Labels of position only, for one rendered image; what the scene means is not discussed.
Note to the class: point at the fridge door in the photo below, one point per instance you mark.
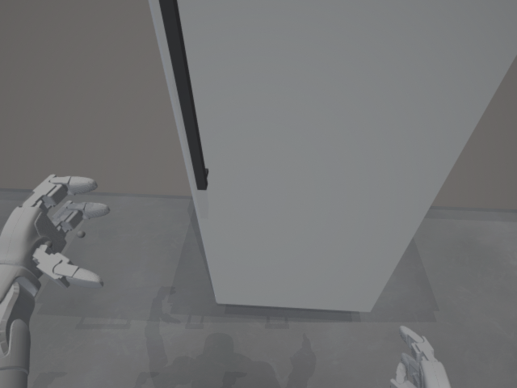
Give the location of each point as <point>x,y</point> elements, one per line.
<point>328,128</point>

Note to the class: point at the robot left hand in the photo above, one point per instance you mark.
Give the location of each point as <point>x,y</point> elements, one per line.
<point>28,228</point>

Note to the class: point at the robot left forearm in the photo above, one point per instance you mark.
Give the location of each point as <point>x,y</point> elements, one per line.
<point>18,288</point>

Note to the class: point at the robot right hand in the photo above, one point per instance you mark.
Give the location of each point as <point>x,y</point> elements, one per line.
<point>425,370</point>

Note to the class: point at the handle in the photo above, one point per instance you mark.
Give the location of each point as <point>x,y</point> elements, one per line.
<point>174,36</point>

